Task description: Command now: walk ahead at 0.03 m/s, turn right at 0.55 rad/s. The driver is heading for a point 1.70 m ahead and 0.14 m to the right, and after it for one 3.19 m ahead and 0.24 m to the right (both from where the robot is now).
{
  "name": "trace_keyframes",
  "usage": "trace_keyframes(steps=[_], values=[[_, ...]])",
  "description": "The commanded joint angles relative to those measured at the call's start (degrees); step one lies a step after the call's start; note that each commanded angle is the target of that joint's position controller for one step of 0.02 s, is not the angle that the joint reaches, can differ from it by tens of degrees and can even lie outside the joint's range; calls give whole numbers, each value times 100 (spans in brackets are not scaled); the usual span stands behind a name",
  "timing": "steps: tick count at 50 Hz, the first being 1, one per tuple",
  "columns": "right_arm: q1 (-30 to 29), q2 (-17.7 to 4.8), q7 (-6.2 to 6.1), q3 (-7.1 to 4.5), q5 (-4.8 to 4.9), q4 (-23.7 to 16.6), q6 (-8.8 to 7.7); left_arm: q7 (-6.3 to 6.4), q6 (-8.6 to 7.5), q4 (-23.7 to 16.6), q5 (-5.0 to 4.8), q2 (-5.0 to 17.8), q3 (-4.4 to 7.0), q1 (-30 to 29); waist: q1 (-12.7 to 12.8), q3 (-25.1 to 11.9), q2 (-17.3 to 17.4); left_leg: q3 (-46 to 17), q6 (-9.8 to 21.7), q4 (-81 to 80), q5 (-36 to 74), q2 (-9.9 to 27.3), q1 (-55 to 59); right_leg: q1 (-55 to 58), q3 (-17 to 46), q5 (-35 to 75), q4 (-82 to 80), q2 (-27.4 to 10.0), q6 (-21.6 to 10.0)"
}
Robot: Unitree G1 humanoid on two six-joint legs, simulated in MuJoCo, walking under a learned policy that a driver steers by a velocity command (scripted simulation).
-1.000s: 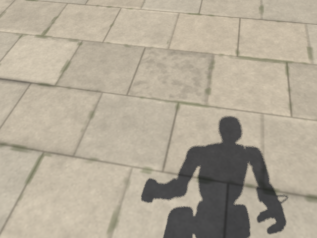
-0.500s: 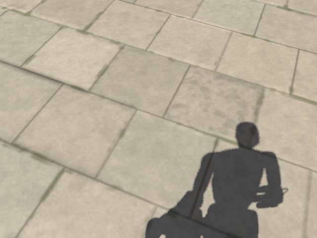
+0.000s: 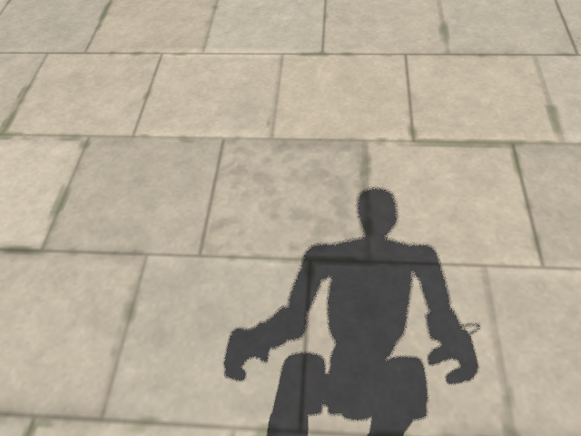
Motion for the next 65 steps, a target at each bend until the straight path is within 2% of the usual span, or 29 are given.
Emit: trace_keyframes(steps=[1, 6, 10, 14, 15, 16, 17, 19, 20, 22, 26, 31, 33, 34, 35, 36, 37, 38, 40, 43, 50, 54, 55, 56, 57, 58, 59, 62, 65], values=[[423, -418, -3, -116, 17, -234, 33, -12, -78, -310, 15, 793, 196, 65, -99, -803, -542, -198, -74, -254, 227, -31, -125, 738, 1618, 1374, -1041, -1311, -880], [44, -442, -38, -102, 50, -419, 60, -37, -16, -305, 77, 940, 270, 201, 125, -698, -827, -301, -89, -1146, 269, -118, -86, 664, 2200, -404, -1261, -1254, -852], [55, -455, -68, -87, 116, -487, -21, -84, 29, -338, 115, 988, 310, 97, 141, -720, -880, -301, 20, -1837, 180, -307, 419, 507, 2573, -421, -1180, -1194, -754], [782, -457, -147, -84, 161, -356, -148, -102, 72, -364, 10, 939, 313, -232, -250, -721, -877, -237, 314, -3845, 750, -496, 1769, -5, 2757, -465, -932, -869, -249], [856, -793, -203, -158, 91, -363, -188, -73, 55, -412, -46, 720, 255, -185, -224, -649, -332, -898, 478, -4677, 499, 202, 2168, -478, 2415, -1243, -467, -459, 115], [607, -1457, -213, -299, -4, -529, -182, -51, 20, -570, -136, 426, 196, -169, -121, -570, 1041, -2664, 1045, -5302, -128, 1744, 2349, -1448, 1150, -1975, 884, 518, 442], [179, -1437, -169, -308, -60, -626, -161, -14, -3, -453, 139, 819, 286, -113, -60, -299, 887, -2852, 1485, -5295, 529, 2253, 1485, -1427, 626, -2202, 2247, 431, 521], [-299, -735, -128, -104, -8, -739, -190, -89, 29, -258, 163, 893, 350, 168, 310, -221, 318, -1733, 1350, -4924, 1849, 1591, 1042, -932, 687, -1668, 3405, 186, 541], [-464, -673, -120, -83, 18, -800, -198, -140, 82, -175, 159, 855, 345, 346, 388, -290, 465, -1248, 1196, -4790, 2209, 1283, 1263, -992, 603, -1422, 3751, 164, 586], [-315, -660, -121, -78, 16, -828, -199, -229, 143, -135, 106, 786, 303, 393, 232, -381, 628, -732, 1181, -4544, 3137, 1092, 1766, -1231, 390, -1382, 3902, 101, 742], [527, -848, -94, -163, 32, -538, -223, -233, 177, -332, 55, 552, 163, -145, -240, -529, 672, -726, 1380, -4190, 4106, 1304, 2703, -1297, 376, -1661, 2950, 51, 883], [403, -1026, 55, -215, 7, -418, -185, -150, 180, -346, -35, 460, 17, -213, -275, -639, 1039, -557, 1370, -3905, 4438, 1302, 2331, -3, -103, -1939, 1245, -2, 681], [345, -1064, 91, -225, 59, -326, -133, -107, 123, -245, -42, 406, -28, 14, -94, -647, 964, -504, 1252, -3632, 4543, 1233, 2188, 558, -240, -1220, 88, -3, 544], [324, -1039, 98, -214, 105, -273, -113, -73, 59, -168, 12, 390, -60, 169, 58, -625, 774, -401, 1012, -3444, 4265, 1154, 1902, 1103, -194, -235, -997, -70, 469], [488, -873, 103, -175, 111, -245, -124, -37, -23, -154, 118, 618, -46, 183, 0, -791, 337, -287, 659, -3191, 3402, 1016, 1336, 1886, 469, 280, -1371, -544, 362], [615, -351, 157, -27, 62, -463, -134, -8, -100, -259, 161, 1092, -7, 194, -135, -999, -1116, 196, 241, -2355, 959, 464, 309, 2567, 2223, 1659, -1400, -2071, -9], [262, -387, 71, -10, 128, -438, -21, 28, -152, -144, 78, 1009, -34, 142, 94, -755, -1453, 1, 183, -2188, -717, 157, 738, 1391, 2152, 2724, -1084, -2470, -781], [248, -580, 55, -53, 151, -369, 55, 22, -191, -153, 84, 708, -121, -88, -5, -483, -1039, -149, 166, -1877, -659, 176, 717, 1328, 1893, 2559, -1118, -2219, -884], [434, -506, 106, -50, 155, -85, 60, 107, -209, -89, 133, 330, -292, -516, -205, -285, -999, -220, 136, -2087, -65, 153, 874, 1172, 1144, 2032, -1234, -1641, -471], [597, -610, 136, -95, 109, 128, 26, 197, -224, 85, 72, 609, -226, -360, -125, -468, -1019, -123, 68, -1987, 153, -85, 969, 1494, 635, 3104, -849, -1485, -413], [401, -485, 148, -104, 140, 45, 67, 217, -66, 218, 89, 798, -34, -296, 48, -304, -935, 103, 155, -1811, -212, -68, 652, 1338, 774, 1957, -704, -1934, -733], [751, -377, 195, -95, 138, 85, -18, 212, -22, 209, 60, 886, 57, -590, -266, -455, -797, 293, 398, -3269, 829, -180, 1490, 981, 443, 1463, -93, -1830, -363], [784, -588, 189, -140, 69, 69, -81, 202, -14, 224, 70, 821, 67, -518, -302, -405, -290, -360, 539, -4078, 1431, 35, 1805, 589, 170, 582, 533, -1527, 0], [915, -1244, 159, -268, -17, -29, -176, 172, 15, 67, 125, 492, 5, -376, -158, -528, 1112, -2438, 884, -4602, 2833, 1492, 2408, -523, -471, -1386, 2038, -750, 447], [1157, -1686, 172, -397, 54, 60, -168, 251, 74, -175, 92, 386, -56, -882, -395, -281, 1596, -3300, 1704, -4716, 4092, 2120, 1937, -1117, -138, -2844, 2770, -64, 499], [1143, -1405, 173, -358, 82, 75, -148, 255, 100, -98, 95, 546, -31, -817, -272, -226, 687, -2911, 1839, -4679, 3672, 1877, 1946, -1131, 225, -2565, 3329, -318, 497], [774, -1160, 150, -308, 135, 7, -124, 213, 86, 11, 41, 575, -9, -732, -121, -84, 358, -2404, 1703, -4644, 3151, 1486, 1838, -1160, 296, -2042, 3445, -420, 497], [324, -909, 110, -249, 160, -186, -70, 96, 33, 179, 121, 683, 30, -455, -8, -353, 397, -1841, 1373, -4560, 3198, 847, 2158, -1129, 237, -1273, 3407, -437, 634], [608, -993, 123, -293, 176, -131, -90, 76, 43, 137, 87, 619, 11, -454, -107, -507, 288, -1909, 1393, -4479, 3271, 819, 2441, -1259, 255, -1156, 3226, -416, 764]])
Velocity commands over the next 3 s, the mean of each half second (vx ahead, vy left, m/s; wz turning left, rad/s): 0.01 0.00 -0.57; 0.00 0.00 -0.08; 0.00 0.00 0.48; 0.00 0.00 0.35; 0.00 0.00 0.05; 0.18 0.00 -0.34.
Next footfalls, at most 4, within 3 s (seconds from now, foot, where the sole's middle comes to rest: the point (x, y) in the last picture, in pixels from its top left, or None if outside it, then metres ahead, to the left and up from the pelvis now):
0.30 left None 0.06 0.13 -0.77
0.70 right None -0.03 -0.07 -0.77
1.10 left None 0.01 0.13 -0.77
1.68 right None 0.02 -0.06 -0.77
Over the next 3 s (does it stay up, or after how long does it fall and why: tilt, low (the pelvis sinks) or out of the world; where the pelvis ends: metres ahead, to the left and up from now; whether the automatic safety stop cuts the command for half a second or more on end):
stays up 0.03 -0.02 -0.01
